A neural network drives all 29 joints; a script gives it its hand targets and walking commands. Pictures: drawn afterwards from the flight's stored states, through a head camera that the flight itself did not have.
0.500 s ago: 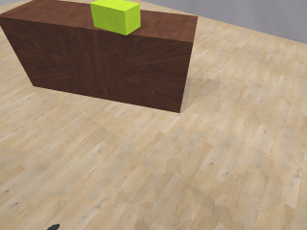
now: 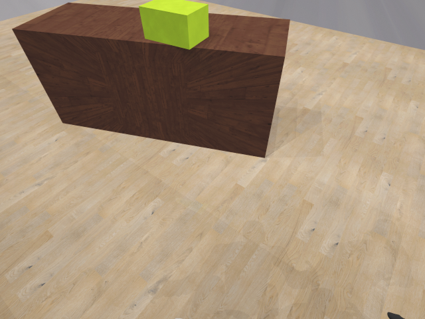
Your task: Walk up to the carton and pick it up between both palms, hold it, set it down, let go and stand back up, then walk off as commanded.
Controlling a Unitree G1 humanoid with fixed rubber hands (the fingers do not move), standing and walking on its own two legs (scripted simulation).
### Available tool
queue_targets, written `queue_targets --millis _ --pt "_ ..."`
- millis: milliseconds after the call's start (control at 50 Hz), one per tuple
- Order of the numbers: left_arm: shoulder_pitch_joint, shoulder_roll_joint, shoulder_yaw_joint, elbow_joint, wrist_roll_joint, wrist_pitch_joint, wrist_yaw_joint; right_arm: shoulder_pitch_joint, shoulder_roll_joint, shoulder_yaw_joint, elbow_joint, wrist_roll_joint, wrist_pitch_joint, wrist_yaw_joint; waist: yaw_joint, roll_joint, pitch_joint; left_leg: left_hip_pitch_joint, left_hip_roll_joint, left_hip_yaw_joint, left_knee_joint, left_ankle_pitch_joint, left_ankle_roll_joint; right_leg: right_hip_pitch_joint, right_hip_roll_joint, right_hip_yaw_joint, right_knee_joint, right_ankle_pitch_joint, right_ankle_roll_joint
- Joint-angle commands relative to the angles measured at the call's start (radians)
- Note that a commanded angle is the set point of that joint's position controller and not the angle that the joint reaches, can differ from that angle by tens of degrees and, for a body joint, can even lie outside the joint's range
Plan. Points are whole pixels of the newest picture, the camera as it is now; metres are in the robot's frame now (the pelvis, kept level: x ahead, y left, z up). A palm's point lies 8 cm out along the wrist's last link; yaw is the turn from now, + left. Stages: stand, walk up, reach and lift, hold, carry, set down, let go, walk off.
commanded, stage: walk up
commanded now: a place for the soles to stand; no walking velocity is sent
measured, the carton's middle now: (175, 22) +1.47 +0.26 +0.01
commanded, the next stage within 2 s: none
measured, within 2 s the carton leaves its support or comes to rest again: neither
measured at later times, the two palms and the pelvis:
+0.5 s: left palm out of the picture +0.17 +0.46 -0.09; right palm (332, 293) +0.23 -0.23 -0.12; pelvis +0.14 +0.10 -0.03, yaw -1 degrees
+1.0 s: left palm (0, 211) +0.40 +0.59 -0.11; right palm (259, 233) +0.36 -0.09 -0.12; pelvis +0.31 +0.25 -0.04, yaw -5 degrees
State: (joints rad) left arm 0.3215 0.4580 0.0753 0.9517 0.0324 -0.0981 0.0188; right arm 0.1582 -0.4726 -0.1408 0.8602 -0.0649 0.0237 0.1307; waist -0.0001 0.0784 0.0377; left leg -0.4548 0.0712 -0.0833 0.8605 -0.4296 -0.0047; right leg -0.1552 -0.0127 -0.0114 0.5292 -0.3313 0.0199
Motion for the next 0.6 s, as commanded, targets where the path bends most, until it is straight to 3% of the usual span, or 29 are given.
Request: queue_targets --millis 0,20,40,60,80,100,120,140,160,180,200,220,260,280,300,320,340,360,380,400,420,440,460,480,500,520,540,560,580 --pt "-0.118 0.340 0.073 -0.113 0.008 -0.018 0.008 -0.085 -0.161 -0.046 -0.129 0.007 -0.007 0.024 -0.044 -0.240 0.063 0.039 0.030 0.030 -0.068 -0.007 0.010 -0.208 -0.278 0.293 -0.279 -0.269 -0.258" --pt "-0.172 0.347 0.071 -0.139 0.010 -0.012 0.007 -0.010 -0.159 -0.050 -0.102 0.010 -0.008 0.024 -0.085 -0.243 0.058 0.153 0.011 0.049 -0.117 0.027 0.029 -0.323 -0.283 0.278 -0.260 -0.341 -0.248" --pt "-0.204 0.323 0.060 -0.136 0.006 -0.003 0.012 0.082 -0.180 -0.065 -0.088 0.014 -0.013 0.018 -0.150 -0.180 0.076 0.321 0.012 0.059 -0.236 0.073 0.051 -0.416 -0.257 0.217 -0.188 -0.339 -0.217" --pt "-0.227 0.258 0.041 -0.138 0.021 0.000 0.014 0.278 -0.218 -0.087 -0.017 0.010 -0.011 0.008 -0.229 -0.058 -0.003 0.556 -0.042 0.052 -0.165 0.059 0.046 -0.621 -0.142 0.115 0.039 -0.412 -0.160" --pt "-0.183 0.169 0.023 -0.143 0.020 0.003 0.016 0.323 -0.290 -0.092 -0.014 -0.003 -0.017 -0.003 -0.234 0.255 -0.001 0.518 0.086 -0.271 -0.519 -0.428 0.132 -0.678 0.062 -0.043 0.422 -0.415 -0.135" --pt "-0.144 0.156 -0.006 -0.149 -0.008 -0.006 0.021 0.241 -0.328 -0.072 -0.070 0.012 -0.032 -0.016 -0.173 0.256 0.082 0.361 0.285 -0.693 -0.722 -0.564 0.231 -0.734 0.074 0.027 0.666 -0.278 -0.111" --pt "-0.116 0.213 -0.006 -0.120 -0.013 -0.011 0.021 0.125 -0.323 -0.069 -0.119 0.033 -0.041 -0.023 -0.110 0.060 0.053 0.289 0.304 -0.681 -0.685 -0.513 0.254 -0.657 0.004 0.089 0.725 -0.207 -0.115" --pt "-0.040 0.234 0.004 -0.082 -0.020 -0.011 0.017 0.032 -0.298 -0.056 -0.156 0.042 -0.037 -0.025 -0.039 0.098 0.053 0.211 0.258 -0.564 -0.687 -0.500 0.259 -0.582 -0.018 0.080 0.715 -0.161 -0.107" --pt "0.020 0.268 0.009 -0.072 -0.022 -0.010 0.018 0.010 -0.275 -0.043 -0.167 0.040 -0.040 -0.036 -0.015 0.119 0.072 0.167 0.240 -0.510 -0.635 -0.475 0.284 -0.547 -0.043 0.072 0.660 -0.161 -0.080" --pt "0.051 0.279 0.016 -0.044 -0.023 -0.007 0.011 0.039 -0.250 -0.041 -0.154 0.032 -0.039 -0.039 -0.023 0.097 -0.001 0.161 0.243 -0.492 -0.620 -0.443 0.278 -0.458 -0.052 0.045 0.630 -0.174 -0.074" --pt "0.064 0.290 0.017 -0.044 -0.029 -0.006 0.005 0.015 -0.252 -0.044 -0.181 0.033 -0.038 -0.042 0.006 0.084 0.026 0.102 0.234 -0.414 -0.599 -0.381 0.281 -0.395 -0.064 0.048 0.563 -0.161 -0.076" --pt "0.034 0.285 0.021 -0.049 -0.035 -0.006 0.003 0.039 -0.263 -0.038 -0.176 0.011 -0.034 -0.039 -0.004 0.085 0.071 0.021 0.215 -0.366 -0.593 -0.356 0.279 -0.343 -0.068 0.037 0.501 -0.182 -0.068" --pt "0.041 0.251 0.015 -0.063 -0.043 -0.011 -0.006 0.020 -0.272 -0.048 -0.193 0.009 -0.041 -0.044 0.007 0.122 0.092 -0.048 0.234 -0.313 -0.569 -0.295 0.271 -0.260 -0.059 0.015 0.370 -0.115 -0.093" --pt "0.040 0.266 0.026 -0.076 -0.044 -0.014 -0.005 0.036 -0.248 -0.041 -0.198 0.009 -0.037 -0.042 0.001 0.118 0.141 -0.107 0.178 -0.257 -0.550 -0.301 0.260 -0.229 -0.049 -0.001 0.310 -0.083 -0.083" --pt "0.127 0.239 0.030 -0.050 -0.041 -0.017 -0.002 -0.028 -0.241 -0.041 -0.216 0.000 -0.033 -0.039 0.059 0.140 0.041 -0.152 0.150 -0.144 -0.401 -0.276 0.222 -0.035 -0.042 0.011 0.177 -0.029 -0.103" --pt "0.302 0.265 0.049 -0.002 -0.032 -0.025 0.010 -0.013 -0.173 -0.028 -0.230 -0.009 -0.024 -0.037 0.127 -0.001 -0.053 -0.321 0.059 -0.044 -0.191 -0.299 0.173 0.250 -0.024 0.035 0.143 -0.088 -0.106" --pt "0.374 0.378 0.085 -0.021 -0.017 -0.029 0.029 -0.046 -0.106 -0.001 -0.281 -0.002 -0.032 -0.036 0.194 -0.386 -0.035 -0.530 -0.086 0.110 0.168 -0.211 0.088 0.341 -0.236 0.479 -0.167 -0.471 -0.187" --pt "0.320 0.427 0.086 -0.081 -0.020 -0.035 0.038 -0.075 -0.170 -0.015 -0.291 0.012 -0.030 -0.049 0.156 -0.301 0.000 -0.636 -0.103 -0.015 0.354 -0.142 0.054 0.304 -0.429 0.923 -0.322 -0.600 -0.292" --pt "0.189 0.395 0.074 -0.141 -0.030 -0.037 0.043 -0.055 -0.212 -0.021 -0.268 0.015 -0.030 -0.061 0.086 -0.161 0.088 -0.616 -0.016 -0.108 0.401 -0.078 0.029 0.155 -0.453 0.897 -0.329 -0.559 -0.328" --pt "0.110 0.392 0.073 -0.167 -0.031 -0.041 0.049 -0.047 -0.235 -0.036 -0.247 0.014 -0.043 -0.055 0.042 -0.111 0.108 -0.584 0.018 -0.123 0.390 -0.051 0.021 0.098 -0.449 0.856 -0.273 -0.497 -0.376" --pt "0.115 0.363 0.074 -0.166 -0.026 -0.046 0.054 -0.034 -0.232 -0.038 -0.237 0.002 -0.044 -0.049 0.043 -0.040 0.094 -0.539 0.064 -0.113 0.370 -0.013 0.006 0.075 -0.404 0.685 -0.210 -0.346 -0.353" --pt "0.110 0.351 0.064 -0.161 -0.024 -0.052 0.048 0.012 -0.221 -0.048 -0.218 0.008 -0.046 -0.045 0.013 -0.103 0.030 -0.457 0.071 -0.104 0.344 -0.008 0.001 0.049 -0.365 0.578 -0.165 -0.123 -0.337" --pt "0.066 0.358 0.065 -0.171 -0.021 -0.055 0.048 0.026 -0.216 -0.044 -0.215 0.010 -0.040 -0.038 0.004 -0.216 0.008 -0.332 0.077 -0.086 0.329 0.025 0.002 -0.064 -0.351 0.497 -0.140 -0.060 -0.334" --pt "0.083 0.331 0.063 -0.161 -0.021 -0.066 0.045 -0.021 -0.198 -0.037 -0.209 0.010 -0.033 -0.034 0.010 -0.137 0.102 -0.335 0.077 -0.055 0.295 0.053 0.002 -0.149 -0.346 0.463 -0.145 0.011 -0.341" --pt "0.069 0.339 0.069 -0.178 -0.020 -0.065 0.042 -0.001 -0.186 -0.037 -0.213 0.016 -0.028 -0.027 0.005 -0.218 0.068 -0.284 0.066 -0.045 0.275 0.024 0.008 -0.171 -0.346 0.427 -0.140 -0.010 -0.341" --pt "0.095 0.384 0.076 -0.175 -0.008 -0.068 0.046 -0.040 -0.203 -0.040 -0.221 0.021 -0.025 -0.021 0.023 -0.205 0.071 -0.273 0.079 -0.030 0.212 0.026 0.008 -0.171 -0.320 0.392 -0.117 -0.013 -0.334" --pt "0.104 0.399 0.080 -0.172 -0.005 -0.061 0.049 -0.055 -0.200 -0.040 -0.244 0.022 -0.021 -0.013 0.033 -0.271 0.039 -0.232 0.061 0.022 0.159 0.017 0.010 -0.190 -0.283 0.342 -0.112 -0.129 -0.320" --pt "0.134 0.385 0.072 -0.154 -0.001 -0.055 0.048 -0.101 -0.180 -0.040 -0.233 0.012 -0.021 -0.008 0.048 -0.244 0.052 -0.243 0.043 0.061 0.127 0.032 0.018 -0.203 -0.273 0.339 -0.112 -0.158 -0.322" --pt "0.101 0.384 0.074 -0.163 -0.006 -0.055 0.043 -0.139 -0.181 -0.040 -0.235 0.020 -0.024 -0.004 0.037 -0.181 0.077 -0.194 0.052 0.083 0.094 0.061 0.026 -0.256 -0.275 0.318 -0.124 -0.174 -0.314"
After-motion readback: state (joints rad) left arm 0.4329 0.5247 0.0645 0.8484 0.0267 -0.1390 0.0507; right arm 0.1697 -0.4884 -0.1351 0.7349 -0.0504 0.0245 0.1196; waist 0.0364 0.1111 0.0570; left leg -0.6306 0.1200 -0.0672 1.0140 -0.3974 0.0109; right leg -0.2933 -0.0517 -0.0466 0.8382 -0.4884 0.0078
